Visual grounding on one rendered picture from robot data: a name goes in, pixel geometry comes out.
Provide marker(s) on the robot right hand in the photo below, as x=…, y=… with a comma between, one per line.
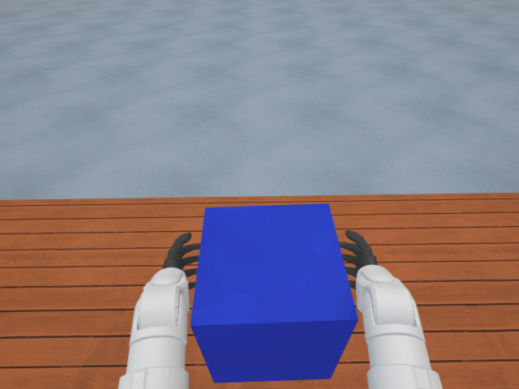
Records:
x=363, y=252

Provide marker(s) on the robot left forearm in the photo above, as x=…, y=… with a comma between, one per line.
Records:
x=158, y=340

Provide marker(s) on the robot left hand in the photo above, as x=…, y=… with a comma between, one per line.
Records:
x=176, y=253

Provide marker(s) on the carton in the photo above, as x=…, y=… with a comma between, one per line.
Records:
x=272, y=297

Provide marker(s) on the robot right forearm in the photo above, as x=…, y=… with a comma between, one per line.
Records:
x=393, y=330

